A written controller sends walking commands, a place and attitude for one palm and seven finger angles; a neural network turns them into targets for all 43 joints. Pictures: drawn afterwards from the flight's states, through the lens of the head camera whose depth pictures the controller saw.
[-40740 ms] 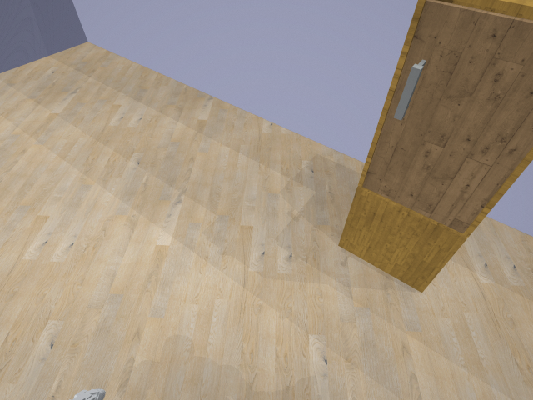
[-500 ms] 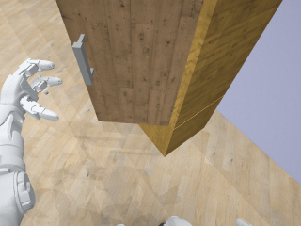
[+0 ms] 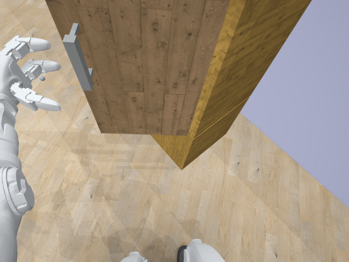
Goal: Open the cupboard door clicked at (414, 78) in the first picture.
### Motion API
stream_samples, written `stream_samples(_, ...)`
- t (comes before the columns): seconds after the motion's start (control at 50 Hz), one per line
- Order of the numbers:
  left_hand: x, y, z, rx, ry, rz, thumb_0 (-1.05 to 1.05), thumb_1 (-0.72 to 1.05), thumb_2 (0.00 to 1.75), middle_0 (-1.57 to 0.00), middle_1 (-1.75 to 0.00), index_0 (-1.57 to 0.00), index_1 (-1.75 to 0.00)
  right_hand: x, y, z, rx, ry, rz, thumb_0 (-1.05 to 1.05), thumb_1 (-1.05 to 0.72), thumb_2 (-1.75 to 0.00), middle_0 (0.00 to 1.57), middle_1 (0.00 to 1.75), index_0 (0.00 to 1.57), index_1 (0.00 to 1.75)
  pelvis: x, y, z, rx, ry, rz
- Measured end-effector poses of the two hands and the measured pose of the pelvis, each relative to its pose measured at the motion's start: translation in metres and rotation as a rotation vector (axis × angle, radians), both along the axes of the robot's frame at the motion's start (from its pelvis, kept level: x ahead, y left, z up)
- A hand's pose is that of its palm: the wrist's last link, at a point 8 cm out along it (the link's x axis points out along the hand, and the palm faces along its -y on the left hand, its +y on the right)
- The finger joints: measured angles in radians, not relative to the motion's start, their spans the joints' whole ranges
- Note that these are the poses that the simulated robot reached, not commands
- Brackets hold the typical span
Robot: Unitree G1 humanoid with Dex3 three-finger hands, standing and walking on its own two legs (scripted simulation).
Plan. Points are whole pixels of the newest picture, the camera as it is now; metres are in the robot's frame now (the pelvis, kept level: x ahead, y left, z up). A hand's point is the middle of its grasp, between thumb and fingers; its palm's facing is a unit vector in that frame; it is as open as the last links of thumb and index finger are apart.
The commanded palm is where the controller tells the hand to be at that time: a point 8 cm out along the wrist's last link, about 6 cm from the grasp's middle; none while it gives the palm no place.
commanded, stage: move the hooked fingers beside the handle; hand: left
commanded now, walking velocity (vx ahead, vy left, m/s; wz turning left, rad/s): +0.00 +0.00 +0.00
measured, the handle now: (81, 59) +0.55 +0.19 +0.10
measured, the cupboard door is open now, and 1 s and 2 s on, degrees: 50 50 50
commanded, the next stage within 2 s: slide the fingers in behind the handle in 0.90 s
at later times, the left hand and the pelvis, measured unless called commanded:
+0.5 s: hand (50, 73) +0.50 +0.24 +0.10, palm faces -0.05 -1.00 +0.00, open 13.9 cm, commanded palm +0.48 +0.29 +0.10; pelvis +0.01 +0.00 +0.00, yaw -1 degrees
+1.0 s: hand (52, 74) +0.50 +0.24 +0.10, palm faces -0.05 -1.00 +0.00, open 13.9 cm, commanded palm +0.49 +0.29 +0.10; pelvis +0.00 -0.01 -0.01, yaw +0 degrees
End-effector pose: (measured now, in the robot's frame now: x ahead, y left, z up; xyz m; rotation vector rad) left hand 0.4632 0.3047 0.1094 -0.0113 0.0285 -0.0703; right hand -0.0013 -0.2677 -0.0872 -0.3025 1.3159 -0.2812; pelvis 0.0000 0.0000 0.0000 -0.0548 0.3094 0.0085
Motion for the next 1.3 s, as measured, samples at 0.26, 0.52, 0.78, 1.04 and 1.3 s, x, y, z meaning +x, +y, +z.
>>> stream_samples(0.26,0.031,-0.012,-0.004,0.008,0.015,-0.003,-0.02,-0.49,0.3,-0.3,-1.2,-0.3,-1.2,-0.022,0.004,0.0,0.004,0.077,-0.048,0.01,-0.9,-0.9,0.2,0.3,0.2,0.3,0.004,0.001,-0.003,-0.007,0.042,-0.013)
stream_samples(0.52,0.017,-0.009,-0.004,0.011,-0.007,0.018,-0.02,-0.49,0.3,-0.3,-1.2,-0.3,-1.2,-0.004,0.002,-0.001,0.03,0.056,-0.042,0.01,-0.9,-0.9,0.2,0.3,0.2,0.3,0.013,-0.004,0.0,-0.006,0.027,-0.014)
stream_samples(0.78,0.012,-0.013,-0.007,0.014,0.017,0.02,-0.02,-0.5,0.3,-0.3,-1.2,-0.3,-1.2,0.031,-0.01,-0.003,0.003,-0.034,0.026,0.0,-0.9,-0.9,0.2,0.3,0.2,0.3,0.005,-0.009,-0.003,-0.003,0.02,0.004)
stream_samples(1.04,0.019,-0.012,-0.009,0.021,0.029,0.018,-0.02,-0.49,0.3,-0.3,-1.2,-0.3,-1.2,0.001,-0.008,-0.005,0.003,0.032,-0.007,0.0,-0.9,-0.9,0.2,0.3,0.2,0.3,0.001,-0.01,-0.006,-0.004,0.036,0.0)
stream_samples(1.3,0.028,-0.031,-0.011,0.002,0.009,0.01,-0.02,-0.49,0.3,-0.3,-1.2,-0.31,-1.21,-0.019,0.0,-0.004,0.022,0.084,-0.047,0.01,-0.9,-0.9,0.2,0.3,0.2,0.3,0.006,-0.006,-0.004,-0.005,0.039,-0.007)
